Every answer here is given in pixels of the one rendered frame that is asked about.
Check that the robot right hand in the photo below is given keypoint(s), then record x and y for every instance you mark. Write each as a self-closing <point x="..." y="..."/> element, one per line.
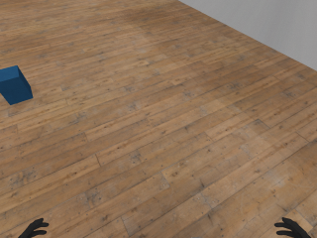
<point x="296" y="230"/>

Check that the robot left hand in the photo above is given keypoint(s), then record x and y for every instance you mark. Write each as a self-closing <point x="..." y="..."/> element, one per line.
<point x="29" y="232"/>

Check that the carton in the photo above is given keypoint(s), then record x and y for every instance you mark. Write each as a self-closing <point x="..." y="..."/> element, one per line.
<point x="13" y="85"/>

